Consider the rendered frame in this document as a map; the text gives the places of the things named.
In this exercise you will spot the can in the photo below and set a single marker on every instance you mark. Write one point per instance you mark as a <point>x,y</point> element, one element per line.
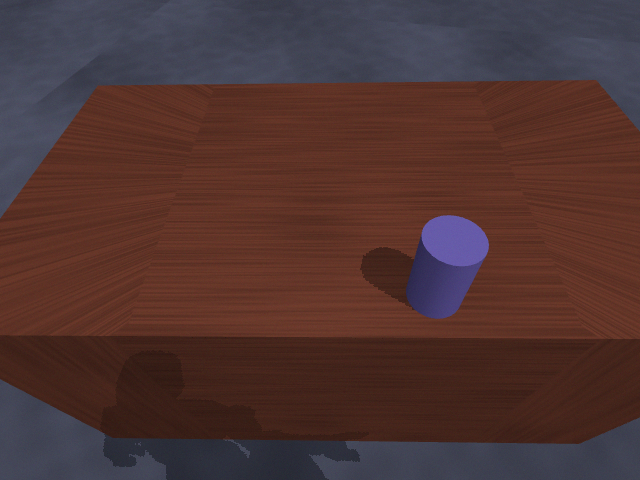
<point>449,254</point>

